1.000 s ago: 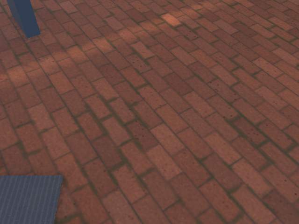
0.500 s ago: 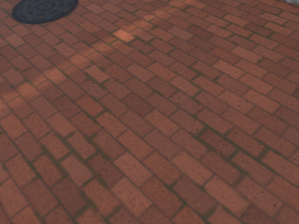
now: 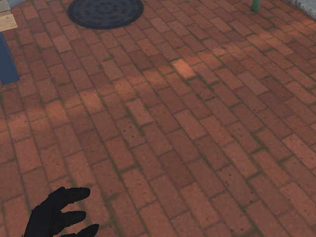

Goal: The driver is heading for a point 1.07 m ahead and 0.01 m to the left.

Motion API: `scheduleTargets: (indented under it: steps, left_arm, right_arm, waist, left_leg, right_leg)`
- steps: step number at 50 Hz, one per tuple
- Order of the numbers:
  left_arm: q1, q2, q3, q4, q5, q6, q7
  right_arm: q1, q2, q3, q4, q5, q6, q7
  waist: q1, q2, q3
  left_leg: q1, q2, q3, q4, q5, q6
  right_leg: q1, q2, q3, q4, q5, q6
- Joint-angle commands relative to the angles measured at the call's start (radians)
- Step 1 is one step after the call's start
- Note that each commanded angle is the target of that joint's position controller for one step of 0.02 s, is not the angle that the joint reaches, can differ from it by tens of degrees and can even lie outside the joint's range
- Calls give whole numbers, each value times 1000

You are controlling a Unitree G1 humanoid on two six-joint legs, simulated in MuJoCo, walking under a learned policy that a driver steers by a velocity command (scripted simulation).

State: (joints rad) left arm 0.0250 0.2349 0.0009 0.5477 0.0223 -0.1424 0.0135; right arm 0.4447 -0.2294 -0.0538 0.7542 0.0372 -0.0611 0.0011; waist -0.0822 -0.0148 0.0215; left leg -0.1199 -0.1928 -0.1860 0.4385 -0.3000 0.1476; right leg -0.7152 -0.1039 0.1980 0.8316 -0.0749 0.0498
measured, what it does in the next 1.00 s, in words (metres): walks ahead, turning left: right foot, then left foot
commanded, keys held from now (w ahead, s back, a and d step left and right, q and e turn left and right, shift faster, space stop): q+shift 0.08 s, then shift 0.44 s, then w+shift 0.32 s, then s+shift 0.16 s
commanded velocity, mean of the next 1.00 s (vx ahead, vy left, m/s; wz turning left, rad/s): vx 0.44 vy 0.00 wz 0.29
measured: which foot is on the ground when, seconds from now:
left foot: down 0.00-0.12, up 0.14-0.48, down 0.50-0.90, up 0.92-1.00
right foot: up 0.00-0.10, down 0.12-0.50, up 0.52-0.90, down 0.92-1.00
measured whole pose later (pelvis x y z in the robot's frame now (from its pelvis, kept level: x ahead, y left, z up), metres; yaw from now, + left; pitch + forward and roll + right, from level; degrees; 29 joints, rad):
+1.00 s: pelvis +0.41 -0.08 +0.00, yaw +17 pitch +2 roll +1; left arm 0.23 0.27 0.02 0.75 0.02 -0.08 -0.02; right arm 0.32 -0.30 -0.04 0.73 0.00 -0.03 0.00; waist -0.02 0.03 -0.04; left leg -0.41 0.00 -0.06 0.96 -0.50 -0.02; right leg -0.33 -0.02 -0.02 0.55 -0.26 -0.02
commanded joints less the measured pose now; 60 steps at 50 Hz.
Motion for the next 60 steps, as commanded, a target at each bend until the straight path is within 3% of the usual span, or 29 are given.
scheduleTargets:
  steps: [1, 4, 6, 7, 8, 9, 10, 11, 13, 16, 20, 24, 25, 26, 27, 28, 30, 34, 38, 42, 45, 46, 47, 48, 49, 52, 54, 57, 60]
  left_arm:
    - [-81, 76, 37, -81, -23, 0, -3]
    - [-86, 140, 76, -91, -42, -10, -3]
    - [195, 193, 104, -31, -19, -23, -5]
    - [360, 258, 105, -4, -3, -17, -6]
    - [395, 307, 115, 46, 4, -9, -33]
    - [300, 223, 105, -7, 8, 10, -27]
    - [238, 135, 79, -15, 9, 30, -14]
    - [186, 122, 63, -6, 10, 44, -13]
    - [181, 134, 62, 45, 2, 46, -14]
    - [134, 164, 72, 91, -8, 50, -18]
    - [113, 206, 81, 131, -38, 70, -19]
    - [134, 173, 62, 161, -43, 77, -19]
    - [175, 133, 46, 175, -25, 76, -20]
    - [267, 95, 31, 179, 7, 74, -24]
    - [289, 103, 29, 179, -11, 85, -19]
    - [225, 173, 47, 160, -32, 90, -18]
    - [172, 236, 83, 147, -49, 98, -14]
    - [204, 162, 76, 167, -29, 64, -20]
    - [155, 105, 52, 153, -32, 54, -25]
    - [136, 125, 44, 129, -47, 47, -33]
    - [309, 149, 58, 189, -30, 46, -28]
    - [384, 227, 72, 189, -7, 45, -24]
    - [404, 361, 105, 187, 10, 54, -31]
    - [387, 294, 92, 177, -1, 54, -35]
    - [335, 227, 71, 169, -3, 54, -37]
    - [136, 126, 34, 146, -3, 68, -26]
    - [122, 151, 43, 159, -1, 82, -14]
    - [165, 208, 67, 182, -28, 118, 1]
    - [156, 197, 71, 195, -32, 161, 25]
  right_arm:
    - [-78, -185, -52, -77, 20, -9, -20]
    - [-40, -170, -58, -53, 23, 22, -31]
    - [-100, -142, -50, -87, -2, 30, -32]
    - [-52, -13, -9, -126, -48, 30, -27]
    - [145, -59, 2, -152, 3, 17, -10]
    - [107, -145, -11, -116, 9, 33, -11]
    - [-54, -174, -17, -146, 6, 46, -12]
    - [-148, -170, -17, -167, -10, 55, -16]
    - [-216, -134, -12, -199, -26, 55, -11]
    - [-200, -71, 14, -185, -25, 51, -9]
    - [-235, -108, 14, -166, -32, 61, 1]
    - [-284, -134, 1, -181, -52, 64, 7]
    - [-288, -163, -3, -195, -63, 64, 1]
    - [-312, -221, -7, -224, -78, 71, -9]
    - [-279, -185, -3, -203, -66, 79, -9]
    - [-211, -243, -29, -179, -39, 80, -3]
    - [-180, -265, -32, -147, -32, 54, -1]
    - [-230, -182, -15, -148, -36, 11, -8]
    - [-238, -209, -32, -145, -16, 1, -5]
    - [-199, -237, -41, -125, 2, -2, 10]
    - [-151, -142, -7, -92, -35, 19, 11]
    - [-160, -66, 16, -108, -58, 17, 7]
    - [-127, -80, 14, -149, -56, 1, -4]
    - [-134, -171, -9, -135, -47, -1, -12]
    - [-154, -192, -17, -125, -40, 6, -12]
    - [-159, -119, -4, -93, -45, 48, -26]
    - [-149, -84, 7, -81, -39, 55, -26]
    - [-174, -115, -1, -79, -31, 69, -27]
    - [-207, -114, -3, -83, -33, 85, -29]
  waist:
    - [12, 71, 48]
    - [20, 130, -1]
    - [174, 153, -215]
    - [172, -67, -397]
    - [85, -492, -598]
    - [121, -317, -540]
    - [152, -207, -374]
    - [136, -71, -256]
    - [101, -50, -125]
    - [62, -83, -140]
    - [62, -108, -178]
    - [51, -83, -130]
    - [59, -25, -132]
    - [120, 160, -176]
    - [89, 241, -213]
    - [27, 240, -149]
    - [19, 220, -39]
    - [73, 157, -44]
    - [70, 163, -47]
    - [66, 144, -28]
    - [138, 63, -55]
    - [148, -120, -89]
    - [124, -355, -100]
    - [139, -233, -95]
    - [122, -156, -85]
    - [46, -119, -88]
    - [37, -151, -122]
    - [77, -143, -146]
    - [94, -115, -118]
  left_leg:
    - [-433, 116, -201, -165, 17, 88]
    - [-170, 119, -278, 51, 204, 10]
    - [-141, 99, -194, 428, 407, -89]
    - [-316, 44, -77, 778, -191, -135]
    - [-565, 17, -51, 1099, -410, -174]
    - [-627, 128, -59, 1164, -299, -195]
    - [-666, 155, 8, 1132, -228, -204]
    - [-631, 181, 50, 1083, -193, -214]
    - [-565, 221, 57, 882, -210, -193]
    - [-413, 211, 122, 582, -168, -192]
    - [-200, 198, 141, 314, 116, -172]
    - [-4, 182, 154, 65, 280, -104]
    - [66, 262, 71, 10, 436, -72]
    - [133, 454, -116, 6, 651, 15]
    - [98, 508, -207, -75, 255, 118]
    - [83, 483, -305, -168, -253, 134]
    - [34, 504, -411, -256, -519, 119]
    - [-47, 421, -243, -282, -318, 71]
    - [-173, 372, -90, -294, -185, 53]
    - [-219, 414, -98, -240, -207, 56]
    - [-281, 307, -11, -6, -85, -23]
    - [-375, 199, 106, 312, -124, -107]
    - [-606, 133, 189, 542, -292, -158]
    - [-632, 185, 121, 677, -313, -171]
    - [-620, 206, 104, 709, -264, -174]
    - [-410, 257, 114, 515, -105, -209]
    - [-287, 221, 150, 388, -21, -223]
    - [-296, 188, 169, 330, 15, -223]
    - [-323, 198, 157, 298, -28, -203]
  right_leg:
    - [443, 136, -146, -240, 207, 41]
    - [444, 174, -111, -414, 153, 27]
    - [740, 79, -102, -362, 281, -49]
    - [1039, -179, 132, -233, 639, -124]
    - [1249, -446, 693, -330, 434, -373]
    - [1173, -364, 649, -382, 131, -352]
    - [1042, -277, 411, -386, 156, -300]
    - [867, -218, 279, -395, 323, -269]
    - [659, -148, 135, -421, 504, -249]
    - [541, -134, 39, -482, 640, -274]
    - [467, -123, -53, -500, 492, -263]
    - [384, -71, -74, -432, 112, -179]
    - [342, -21, -104, -373, -32, -118]
    - [284, 74, -189, -226, -340, -43]
    - [249, 81, -204, -163, -463, -18]
    - [156, 97, -226, -35, -475, -17]
    - [-16, 55, -171, 205, -463, -36]
    - [37, 18, -168, 155, -228, -50]
    - [239, 42, -210, -111, -127, -33]
    - [353, 48, -223, -237, -127, -49]
    - [601, 66, -220, -378, -113, -75]
    - [701, -123, 18, -457, 30, -123]
    - [773, -315, 316, -526, 128, -279]
    - [743, -318, 338, -512, 229, -332]
    - [713, -269, 215, -473, 403, -304]
    - [557, -135, -57, -445, 738, -222]
    - [540, -88, -134, -426, 878, -211]
    - [641, -120, -102, -401, 896, -248]
    - [652, -152, -62, -368, 845, -282]
Keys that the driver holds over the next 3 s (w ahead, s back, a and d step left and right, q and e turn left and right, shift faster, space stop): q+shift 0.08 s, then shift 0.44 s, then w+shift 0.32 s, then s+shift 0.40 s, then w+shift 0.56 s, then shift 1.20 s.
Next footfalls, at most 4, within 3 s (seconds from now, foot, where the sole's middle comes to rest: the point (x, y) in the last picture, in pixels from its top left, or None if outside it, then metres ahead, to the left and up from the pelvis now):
0.12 right None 0.35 -0.18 -0.77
0.50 left None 0.35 0.07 -0.77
0.92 right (196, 232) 0.50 -0.17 -0.77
1.30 left None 0.49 0.04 -0.77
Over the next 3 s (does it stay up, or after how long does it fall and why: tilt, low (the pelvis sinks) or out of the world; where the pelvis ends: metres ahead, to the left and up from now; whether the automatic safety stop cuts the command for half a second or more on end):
stays up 0.89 -0.08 0.00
